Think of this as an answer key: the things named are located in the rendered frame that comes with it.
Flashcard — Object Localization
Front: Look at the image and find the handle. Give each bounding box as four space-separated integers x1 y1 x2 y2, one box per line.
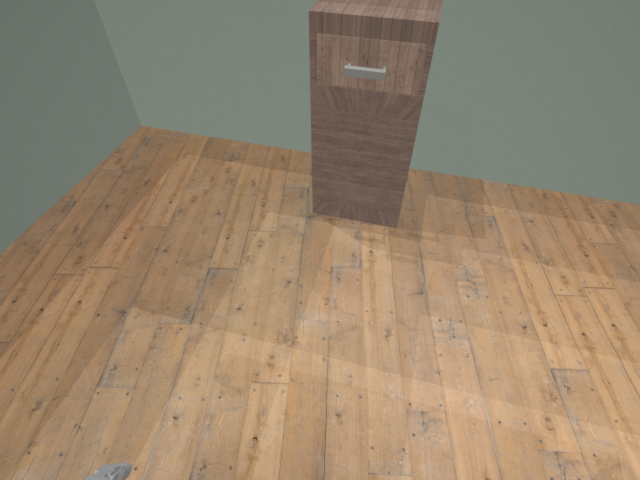
344 62 387 80

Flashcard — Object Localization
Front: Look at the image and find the cabinet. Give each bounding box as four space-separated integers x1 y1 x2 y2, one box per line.
309 0 443 228

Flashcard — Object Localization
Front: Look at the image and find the drawer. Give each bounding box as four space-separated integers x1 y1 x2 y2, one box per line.
317 33 427 96

